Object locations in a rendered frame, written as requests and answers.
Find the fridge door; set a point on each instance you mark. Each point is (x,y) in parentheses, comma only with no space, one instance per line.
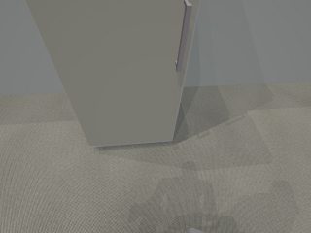
(116,62)

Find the handle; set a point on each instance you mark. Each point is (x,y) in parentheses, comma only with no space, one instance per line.
(184,35)

